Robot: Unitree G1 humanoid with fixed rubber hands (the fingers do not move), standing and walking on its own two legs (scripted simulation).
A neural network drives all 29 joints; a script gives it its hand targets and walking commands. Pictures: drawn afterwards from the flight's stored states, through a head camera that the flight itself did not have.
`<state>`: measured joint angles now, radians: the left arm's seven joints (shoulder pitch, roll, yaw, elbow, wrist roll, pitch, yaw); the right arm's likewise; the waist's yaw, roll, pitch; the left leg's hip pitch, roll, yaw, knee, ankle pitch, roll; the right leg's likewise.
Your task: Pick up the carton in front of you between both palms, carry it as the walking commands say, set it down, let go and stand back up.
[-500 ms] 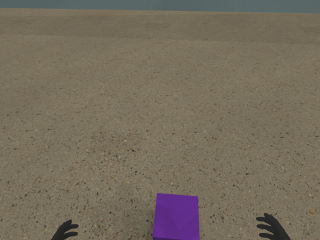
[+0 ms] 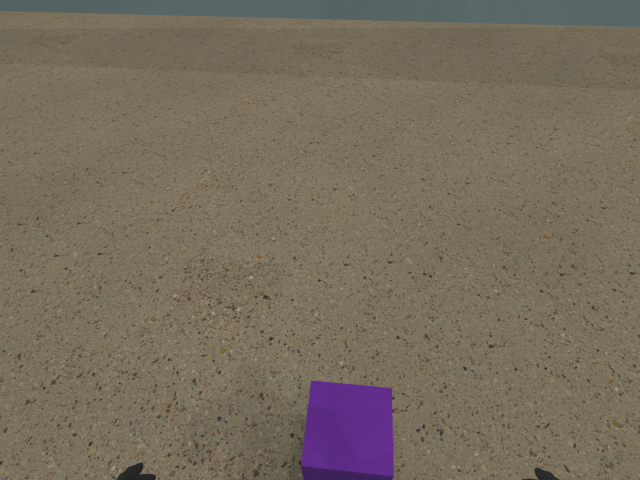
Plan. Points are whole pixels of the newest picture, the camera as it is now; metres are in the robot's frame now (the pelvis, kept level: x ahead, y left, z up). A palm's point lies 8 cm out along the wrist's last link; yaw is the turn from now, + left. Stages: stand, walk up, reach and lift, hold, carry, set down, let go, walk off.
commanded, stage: stand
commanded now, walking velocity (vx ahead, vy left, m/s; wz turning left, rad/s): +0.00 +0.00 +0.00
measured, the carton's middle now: (347, 440) +0.36 -0.04 -0.65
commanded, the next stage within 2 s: none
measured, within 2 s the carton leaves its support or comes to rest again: neither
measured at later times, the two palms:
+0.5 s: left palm out of the picture +0.07 +0.29 -0.10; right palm out of the picture +0.06 -0.29 -0.11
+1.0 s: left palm out of the picture +0.07 +0.29 -0.10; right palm out of the picture +0.05 -0.30 -0.11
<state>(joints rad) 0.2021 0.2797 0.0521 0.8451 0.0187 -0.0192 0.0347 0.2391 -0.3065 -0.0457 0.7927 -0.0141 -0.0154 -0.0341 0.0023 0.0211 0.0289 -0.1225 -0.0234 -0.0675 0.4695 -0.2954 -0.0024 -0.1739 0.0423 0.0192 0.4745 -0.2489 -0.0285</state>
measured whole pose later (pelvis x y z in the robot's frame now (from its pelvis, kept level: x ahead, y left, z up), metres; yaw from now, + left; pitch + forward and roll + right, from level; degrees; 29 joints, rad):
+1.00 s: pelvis -0.02 +0.00 +0.01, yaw -1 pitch -3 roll +0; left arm 0.17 0.33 0.04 0.99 0.00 -0.02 0.02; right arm 0.21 -0.35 -0.02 0.95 0.00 -0.02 -0.04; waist 0.00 0.01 0.04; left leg -0.09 -0.01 -0.06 0.37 -0.22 -0.01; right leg -0.15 0.04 0.03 0.38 -0.17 -0.03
